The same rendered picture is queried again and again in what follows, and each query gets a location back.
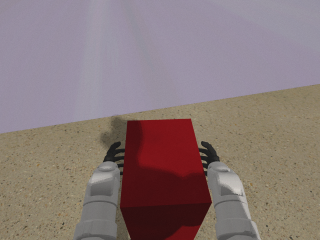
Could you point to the right robot forearm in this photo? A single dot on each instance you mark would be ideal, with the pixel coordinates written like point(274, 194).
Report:
point(231, 207)

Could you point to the robot right hand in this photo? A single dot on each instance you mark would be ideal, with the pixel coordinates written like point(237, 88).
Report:
point(211, 155)

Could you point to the left robot forearm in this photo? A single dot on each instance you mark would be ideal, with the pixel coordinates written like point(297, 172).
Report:
point(100, 203)

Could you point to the robot left hand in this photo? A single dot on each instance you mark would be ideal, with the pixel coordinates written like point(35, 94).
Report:
point(110, 155)

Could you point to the carton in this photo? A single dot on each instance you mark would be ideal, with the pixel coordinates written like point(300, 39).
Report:
point(164, 193)

